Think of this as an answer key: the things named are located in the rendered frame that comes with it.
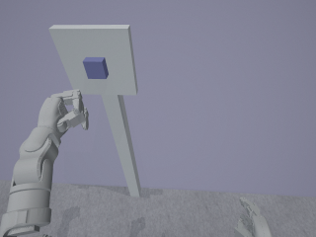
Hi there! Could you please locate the panel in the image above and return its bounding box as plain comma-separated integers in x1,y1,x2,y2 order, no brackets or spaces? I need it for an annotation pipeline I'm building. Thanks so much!
48,25,141,198

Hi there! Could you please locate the button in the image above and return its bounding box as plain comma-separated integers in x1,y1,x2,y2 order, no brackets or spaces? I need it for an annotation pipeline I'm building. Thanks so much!
82,57,109,79

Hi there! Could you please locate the left robot forearm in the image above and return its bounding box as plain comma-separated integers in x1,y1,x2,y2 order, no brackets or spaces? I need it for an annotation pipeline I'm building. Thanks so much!
0,126,61,237

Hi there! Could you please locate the left robot hand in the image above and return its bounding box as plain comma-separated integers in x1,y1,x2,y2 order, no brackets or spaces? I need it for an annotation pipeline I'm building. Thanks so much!
37,89,89,138

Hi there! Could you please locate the right robot hand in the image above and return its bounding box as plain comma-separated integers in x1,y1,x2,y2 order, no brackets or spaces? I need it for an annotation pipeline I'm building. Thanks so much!
234,197,273,237

